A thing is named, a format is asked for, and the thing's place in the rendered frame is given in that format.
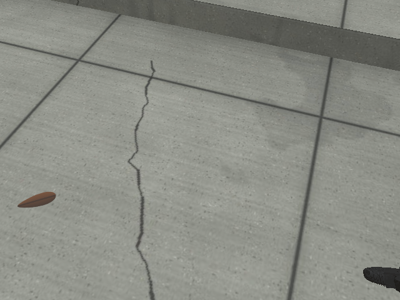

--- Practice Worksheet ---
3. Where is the robot right hand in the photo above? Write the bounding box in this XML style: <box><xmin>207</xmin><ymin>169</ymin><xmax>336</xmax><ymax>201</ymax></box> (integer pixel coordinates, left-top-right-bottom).
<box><xmin>363</xmin><ymin>267</ymin><xmax>400</xmax><ymax>292</ymax></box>

